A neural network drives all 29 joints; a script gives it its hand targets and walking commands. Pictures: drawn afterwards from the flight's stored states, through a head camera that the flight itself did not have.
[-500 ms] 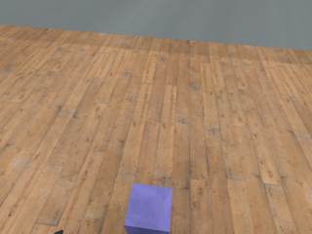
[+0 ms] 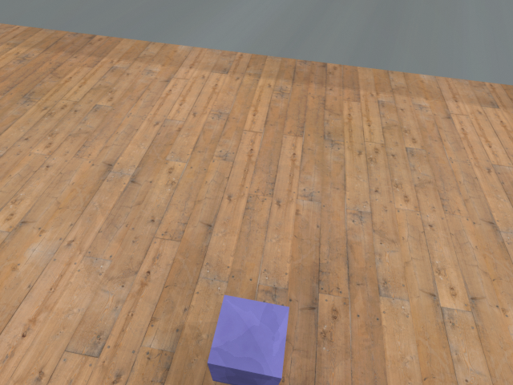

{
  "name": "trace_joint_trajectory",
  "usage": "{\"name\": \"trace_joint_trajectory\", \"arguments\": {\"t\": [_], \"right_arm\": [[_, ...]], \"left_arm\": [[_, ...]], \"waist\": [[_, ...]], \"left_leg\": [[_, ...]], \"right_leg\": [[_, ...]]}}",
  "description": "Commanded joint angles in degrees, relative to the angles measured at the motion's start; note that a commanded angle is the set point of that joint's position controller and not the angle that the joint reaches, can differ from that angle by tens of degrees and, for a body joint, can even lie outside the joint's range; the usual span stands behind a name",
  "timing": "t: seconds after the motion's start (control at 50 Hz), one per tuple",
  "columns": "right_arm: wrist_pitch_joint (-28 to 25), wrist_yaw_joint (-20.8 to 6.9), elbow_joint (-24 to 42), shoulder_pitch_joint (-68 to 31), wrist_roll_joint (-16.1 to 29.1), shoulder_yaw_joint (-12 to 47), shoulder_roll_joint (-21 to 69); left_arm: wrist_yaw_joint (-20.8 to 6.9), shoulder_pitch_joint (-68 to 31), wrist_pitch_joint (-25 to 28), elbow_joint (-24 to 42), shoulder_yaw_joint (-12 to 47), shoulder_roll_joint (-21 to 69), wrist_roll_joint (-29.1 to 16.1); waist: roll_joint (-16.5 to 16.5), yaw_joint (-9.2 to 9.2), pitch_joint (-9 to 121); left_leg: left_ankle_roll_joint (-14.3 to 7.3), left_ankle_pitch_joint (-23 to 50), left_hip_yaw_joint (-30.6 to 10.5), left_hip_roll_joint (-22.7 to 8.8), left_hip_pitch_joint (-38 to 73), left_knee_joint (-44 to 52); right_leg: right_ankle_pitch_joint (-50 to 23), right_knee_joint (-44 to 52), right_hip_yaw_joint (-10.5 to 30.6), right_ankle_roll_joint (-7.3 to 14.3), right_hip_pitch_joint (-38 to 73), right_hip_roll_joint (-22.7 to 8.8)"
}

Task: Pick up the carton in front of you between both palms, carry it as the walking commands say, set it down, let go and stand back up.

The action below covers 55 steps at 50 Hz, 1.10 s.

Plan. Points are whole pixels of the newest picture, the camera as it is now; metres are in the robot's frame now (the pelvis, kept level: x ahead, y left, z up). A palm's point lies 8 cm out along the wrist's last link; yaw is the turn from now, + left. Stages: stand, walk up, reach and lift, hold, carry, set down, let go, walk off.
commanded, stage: stand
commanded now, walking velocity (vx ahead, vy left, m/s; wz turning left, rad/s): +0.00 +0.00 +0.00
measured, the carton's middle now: (249, 345) +0.34 +0.01 -0.63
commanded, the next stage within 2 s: none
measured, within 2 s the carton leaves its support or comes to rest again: neither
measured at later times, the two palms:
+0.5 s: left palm out of the picture -0.07 +0.24 -0.13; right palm out of the picture +0.00 -0.24 -0.13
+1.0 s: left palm out of the picture -0.11 +0.20 -0.13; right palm out of the picture -0.04 -0.24 -0.13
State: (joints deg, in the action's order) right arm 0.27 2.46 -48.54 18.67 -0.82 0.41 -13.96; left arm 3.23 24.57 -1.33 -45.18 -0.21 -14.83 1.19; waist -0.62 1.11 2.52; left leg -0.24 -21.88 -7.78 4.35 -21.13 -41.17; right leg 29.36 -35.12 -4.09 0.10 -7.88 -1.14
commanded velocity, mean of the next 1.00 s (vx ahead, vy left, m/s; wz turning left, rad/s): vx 0.00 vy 0.00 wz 0.00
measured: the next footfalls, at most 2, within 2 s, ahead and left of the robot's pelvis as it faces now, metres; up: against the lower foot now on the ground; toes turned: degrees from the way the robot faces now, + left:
none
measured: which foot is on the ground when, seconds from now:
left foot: down 0.00-1.00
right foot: down 0.00-1.00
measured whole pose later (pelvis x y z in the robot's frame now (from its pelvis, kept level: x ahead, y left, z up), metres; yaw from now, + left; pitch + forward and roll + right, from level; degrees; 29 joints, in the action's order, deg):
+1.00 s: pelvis -0.03 -0.02 +0.01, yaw +2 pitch -1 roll +0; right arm 1.4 3.0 -64.0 17.6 -0.3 2.3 -8.3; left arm 3.1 24.3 -0.8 -63.4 1.2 -9.5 1.2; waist -0.7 1.2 -0.9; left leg 1.7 -15.7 -10.3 3.3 -16.6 -33.7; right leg 24.3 -28.9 -6.3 1.8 -3.5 0.1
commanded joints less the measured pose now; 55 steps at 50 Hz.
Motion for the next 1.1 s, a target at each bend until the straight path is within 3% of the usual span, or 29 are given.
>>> {"name": "trace_joint_trajectory", "arguments": {"t": [0.0, 0.2, 0.64, 1.08], "right_arm": [[-0.3, 0.2, 1.3, 2.5, 0.0, -1.4, -6.4], [0.2, 0.2, -2.9, 3.1, 0.0, -1.0, -5.2], [0.8, 0.5, -11.9, 3.0, 0.4, 0.5, -0.9], [1.0, 0.8, -15.7, 2.5, 0.5, 1.4, 1.5]], "left_arm": [[0.2, 4.6, 0.2, 0.9, -1.4, -6.1, 0.0], [0.0, 5.6, 0.0, -3.7, -0.9, -5.0, 0.1], [0.0, 6.5, 0.3, -14.5, 0.4, -1.1, 0.0], [0.0, 5.7, 0.7, -19.3, 0.7, 1.1, 0.0]], "waist": [[0.9, -0.08, -3.2], [1.2, -0.09, -5.2], [0.7, -0.03, -7.7], [0.5, 0.00, -8.6]], "left_leg": [[-2.8, 24.9, -2.9, -4.5, 1.1, 5.3], [-2.7, 23.9, -4.3, -4.3, 1.8, 7.6], [-1.8, 23.3, -3.9, -4.3, 3.4, 10.2], [-0.9, 21.6, -3.2, -4.7, 3.2, 10.9]], "right_leg": [[-21.4, 5.2, 1.9, 1.5, -1.6, -3.6], [-17.7, 7.7, 1.8, 1.6, -0.4, -3.4], [-19.7, 10.9, 1.7, 2.0, 1.0, -4.0], [-20.4, 12.7, 2.2, 3.0, 0.2, -4.4]]}}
